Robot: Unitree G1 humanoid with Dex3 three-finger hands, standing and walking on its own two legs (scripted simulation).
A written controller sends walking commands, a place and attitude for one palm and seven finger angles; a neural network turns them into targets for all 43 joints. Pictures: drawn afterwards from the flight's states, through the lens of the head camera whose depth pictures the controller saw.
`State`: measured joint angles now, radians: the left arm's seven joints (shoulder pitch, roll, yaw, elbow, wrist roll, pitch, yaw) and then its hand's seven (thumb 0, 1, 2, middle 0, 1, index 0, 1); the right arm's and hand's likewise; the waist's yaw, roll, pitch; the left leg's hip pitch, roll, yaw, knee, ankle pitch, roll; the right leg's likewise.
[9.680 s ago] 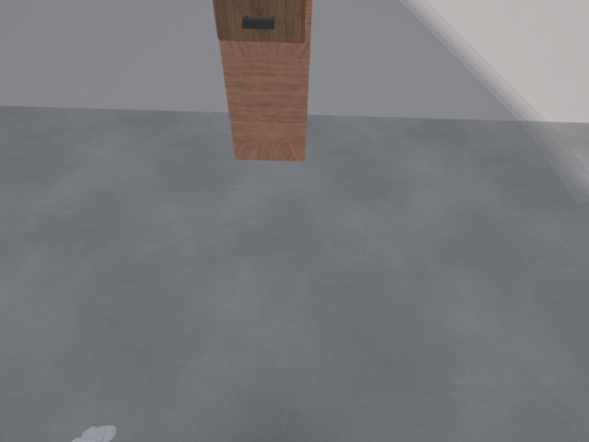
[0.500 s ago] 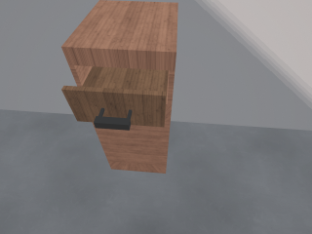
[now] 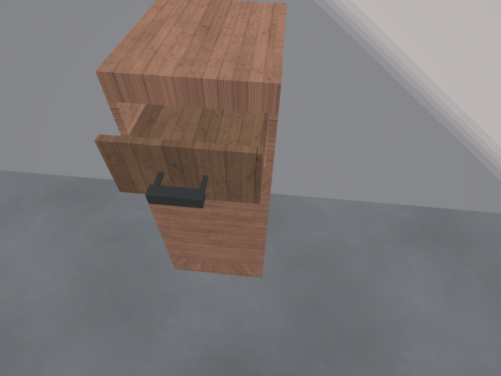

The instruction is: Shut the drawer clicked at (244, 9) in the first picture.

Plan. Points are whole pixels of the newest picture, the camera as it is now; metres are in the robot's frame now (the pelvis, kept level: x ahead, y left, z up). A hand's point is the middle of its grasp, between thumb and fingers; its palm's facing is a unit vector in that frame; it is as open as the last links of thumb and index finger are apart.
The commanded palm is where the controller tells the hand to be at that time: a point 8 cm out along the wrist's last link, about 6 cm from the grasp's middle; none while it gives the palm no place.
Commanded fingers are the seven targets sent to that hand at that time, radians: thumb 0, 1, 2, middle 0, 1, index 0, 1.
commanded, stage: look again from close up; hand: left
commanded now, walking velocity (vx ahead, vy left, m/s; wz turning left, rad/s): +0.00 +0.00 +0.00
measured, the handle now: (179, 187) +0.46 +0.18 -0.01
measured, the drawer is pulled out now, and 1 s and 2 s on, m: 0.13 0.13 0.13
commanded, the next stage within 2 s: raise the hand and make a fist in 0.26 s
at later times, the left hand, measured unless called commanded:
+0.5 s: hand out of the picture +0.10 +0.19 -0.09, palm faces +0.23 -0.95 -0.21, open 7.1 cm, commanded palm +0.10 +0.21 -0.06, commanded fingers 0.00 0.90 0.90 -0.36 -0.47 -0.36 -0.47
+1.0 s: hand (156, 343) +0.17 +0.15 +0.00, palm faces -0.05 -1.00 -0.07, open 4.8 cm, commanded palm +0.17 +0.20 +0.00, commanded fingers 0.00 0.90 0.90 -0.86 -1.01 -0.86 -1.01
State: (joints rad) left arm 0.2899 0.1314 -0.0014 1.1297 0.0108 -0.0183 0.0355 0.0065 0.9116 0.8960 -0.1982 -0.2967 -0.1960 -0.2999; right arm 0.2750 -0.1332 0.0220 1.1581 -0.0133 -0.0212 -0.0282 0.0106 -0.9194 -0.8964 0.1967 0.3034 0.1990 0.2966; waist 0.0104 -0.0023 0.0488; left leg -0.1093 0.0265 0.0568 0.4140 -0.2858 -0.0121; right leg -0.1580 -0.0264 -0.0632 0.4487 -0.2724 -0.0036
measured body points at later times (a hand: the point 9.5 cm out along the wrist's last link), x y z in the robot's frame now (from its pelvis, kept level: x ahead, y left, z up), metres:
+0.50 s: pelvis -0.01 +0.00 -0.01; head +0.00 -0.02 +0.44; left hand +0.08 +0.24 -0.07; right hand +0.03 -0.24 -0.15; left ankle -0.04 +0.12 -0.74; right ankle -0.02 -0.11 -0.74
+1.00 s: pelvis -0.07 -0.01 -0.08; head -0.02 -0.01 +0.37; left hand +0.16 +0.21 +0.00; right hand +0.16 -0.20 -0.14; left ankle -0.04 +0.12 -0.74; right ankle -0.02 -0.11 -0.74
